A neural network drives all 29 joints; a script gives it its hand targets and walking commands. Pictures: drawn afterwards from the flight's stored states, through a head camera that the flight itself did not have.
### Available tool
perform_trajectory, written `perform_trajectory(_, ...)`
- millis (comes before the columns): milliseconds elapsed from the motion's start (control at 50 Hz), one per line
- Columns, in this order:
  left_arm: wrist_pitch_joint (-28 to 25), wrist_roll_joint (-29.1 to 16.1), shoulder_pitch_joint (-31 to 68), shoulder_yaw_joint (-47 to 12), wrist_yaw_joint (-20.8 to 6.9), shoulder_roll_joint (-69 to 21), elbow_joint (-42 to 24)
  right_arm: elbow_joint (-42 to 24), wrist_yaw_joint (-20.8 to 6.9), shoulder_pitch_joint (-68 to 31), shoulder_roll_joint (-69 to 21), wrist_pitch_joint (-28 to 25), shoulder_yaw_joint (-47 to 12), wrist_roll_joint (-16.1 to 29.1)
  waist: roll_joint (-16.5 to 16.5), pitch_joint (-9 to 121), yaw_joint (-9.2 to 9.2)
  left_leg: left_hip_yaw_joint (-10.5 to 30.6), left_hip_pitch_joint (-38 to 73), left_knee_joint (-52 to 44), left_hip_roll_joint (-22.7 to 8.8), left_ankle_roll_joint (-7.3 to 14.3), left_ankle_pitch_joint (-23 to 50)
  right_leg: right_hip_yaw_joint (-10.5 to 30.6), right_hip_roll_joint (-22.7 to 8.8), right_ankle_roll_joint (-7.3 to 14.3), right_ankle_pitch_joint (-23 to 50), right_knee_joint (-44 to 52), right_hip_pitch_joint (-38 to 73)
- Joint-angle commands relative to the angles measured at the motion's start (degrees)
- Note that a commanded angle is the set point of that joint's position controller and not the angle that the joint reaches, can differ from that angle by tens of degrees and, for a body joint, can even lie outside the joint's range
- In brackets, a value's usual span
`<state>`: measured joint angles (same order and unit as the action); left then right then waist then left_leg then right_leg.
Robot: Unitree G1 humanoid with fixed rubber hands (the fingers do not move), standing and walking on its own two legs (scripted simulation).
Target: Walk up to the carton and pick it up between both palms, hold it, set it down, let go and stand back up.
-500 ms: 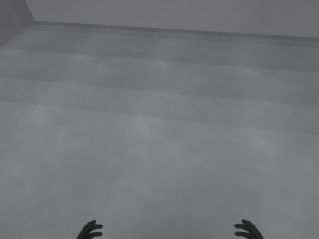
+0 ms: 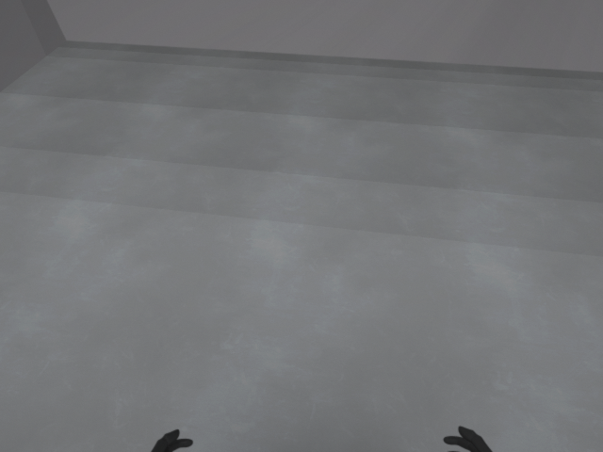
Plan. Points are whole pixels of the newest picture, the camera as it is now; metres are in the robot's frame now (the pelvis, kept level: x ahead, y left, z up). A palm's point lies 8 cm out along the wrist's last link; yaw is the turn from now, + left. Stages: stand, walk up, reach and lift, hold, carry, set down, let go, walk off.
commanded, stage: stand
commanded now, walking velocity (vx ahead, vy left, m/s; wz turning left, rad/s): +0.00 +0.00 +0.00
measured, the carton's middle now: out of the picture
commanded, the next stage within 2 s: none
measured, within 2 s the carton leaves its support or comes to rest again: neither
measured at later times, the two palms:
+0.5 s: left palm out of the picture +0.09 +0.23 -0.11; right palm out of the picture +0.09 -0.23 -0.12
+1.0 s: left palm out of the picture +0.05 +0.23 -0.12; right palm out of the picture +0.05 -0.23 -0.12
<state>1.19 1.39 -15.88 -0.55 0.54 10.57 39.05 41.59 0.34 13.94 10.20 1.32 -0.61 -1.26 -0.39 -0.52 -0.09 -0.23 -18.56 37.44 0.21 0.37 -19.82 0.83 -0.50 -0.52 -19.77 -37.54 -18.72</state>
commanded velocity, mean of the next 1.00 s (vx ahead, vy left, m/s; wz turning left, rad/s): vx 0.00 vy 0.00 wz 0.00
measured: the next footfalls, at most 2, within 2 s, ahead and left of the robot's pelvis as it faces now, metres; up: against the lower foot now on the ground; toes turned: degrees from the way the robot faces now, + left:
none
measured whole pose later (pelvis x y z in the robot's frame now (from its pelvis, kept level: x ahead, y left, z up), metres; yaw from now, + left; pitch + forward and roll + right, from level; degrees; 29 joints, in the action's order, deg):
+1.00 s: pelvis +0.00 +0.00 +0.01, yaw +0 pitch +0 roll +0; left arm 0.4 0.8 -16.9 0.3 1.5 10.5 50.1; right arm 53.4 1.3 14.9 10.2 0.8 0.4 -0.9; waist -0.3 -1.7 -0.2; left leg -0.2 -13.9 30.9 0.1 0.3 -16.6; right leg 0.8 -0.5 -0.4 -16.6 -31.0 -14.0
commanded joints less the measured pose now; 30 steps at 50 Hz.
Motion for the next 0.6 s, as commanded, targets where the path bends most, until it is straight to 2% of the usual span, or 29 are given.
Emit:
perform_trajectory(0,-1.22,-0.08,-0.57,1.76,0.38,5.58,-4.42,-4.04,0.22,-0.5,5.76,-1.38,1.64,-0.07,1.22,2.33,0.2,3.21,0.83,-6.96,-2.8,1.91,9.47,2.54,-2.31,2.83,8.94,6.54,1.02)
perform_trajectory(100,-1.56,-0.1,-0.75,1.87,0.42,5.7,-3.57,-2.98,0.36,-0.04,6.24,-1.51,1.89,0.04,-0.38,3.56,0.09,3.09,2.3,-6.79,-2.9,1.94,10.73,2.41,-2.38,2.86,10.97,6.47,1.81)
perform_trajectory(160,-1.52,-0.15,-0.75,1.89,0.55,5.66,-3.01,-2.53,0.47,0.07,5.99,-1.46,1.96,0.12,-0.04,2.9,-0.32,3.18,2.11,-6.94,-2.93,2.02,10.7,2.52,-2.54,2.86,11.75,6.58,1.72)
perform_trajectory(380,-1.34,-0.23,-1.63,2.13,0.76,5.6,-0.8,0.03,0.67,0.42,6.1,-1.42,1.99,-0.01,0.94,1.37,0.07,3.64,1.79,-8.54,-3.26,2.3,10.41,2.65,-2.49,2.92,10.4,7.68,2.15)
perform_trajectory(500,-1.61,-0.27,-1.48,2.04,0.81,5.56,0.66,1.79,0.85,0.6,6.42,-1.44,2.29,0.12,0.8,1.57,-0.12,3.48,3.06,-8.62,-3.07,2.17,11.12,3.02,-2.78,3.17,11.72,8.37,2.53)
perform_trajectory(540,-1.55,-0.23,-1.38,2.15,0.91,5.72,1.19,2.31,0.8,0.75,6.08,-1.47,2.2,0.22,-0.26,1.63,0.0,3.43,3.12,-8.84,-3.21,2.22,11.35,2.97,-2.75,3.18,11.71,8.46,2.95)
perform_trajectory(580,-1.61,-0.28,-1.71,2.27,0.97,5.94,1.84,3.17,0.87,1.41,5.96,-1.43,2.15,0.24,0.41,1.14,-0.21,3.59,3.32,-9.32,-3.17,2.27,10.73,3.26,-2.99,3.21,11.59,9.08,2.81)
